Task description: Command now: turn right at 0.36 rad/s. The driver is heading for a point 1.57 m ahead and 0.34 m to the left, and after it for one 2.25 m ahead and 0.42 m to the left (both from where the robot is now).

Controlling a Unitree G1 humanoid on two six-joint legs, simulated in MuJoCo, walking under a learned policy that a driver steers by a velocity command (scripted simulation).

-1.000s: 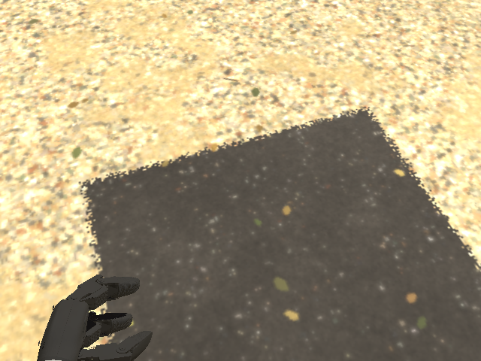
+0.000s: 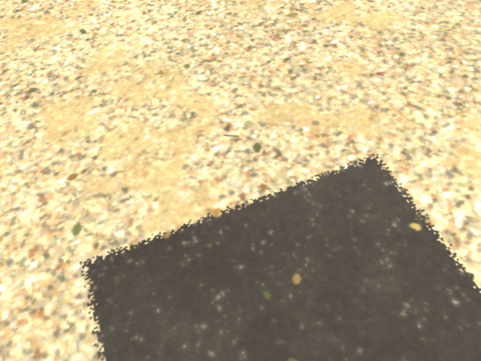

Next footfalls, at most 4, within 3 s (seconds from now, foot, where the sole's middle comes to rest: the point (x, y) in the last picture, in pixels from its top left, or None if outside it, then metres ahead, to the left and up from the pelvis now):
0.26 left None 0.05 0.15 -0.78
0.66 right None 0.14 -0.07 -0.78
1.00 left None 0.01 0.13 -0.78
1.40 right None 0.11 -0.13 -0.78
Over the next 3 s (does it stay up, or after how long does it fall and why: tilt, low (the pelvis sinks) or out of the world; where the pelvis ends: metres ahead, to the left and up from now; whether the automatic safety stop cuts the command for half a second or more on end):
stays up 0.96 0.43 -0.03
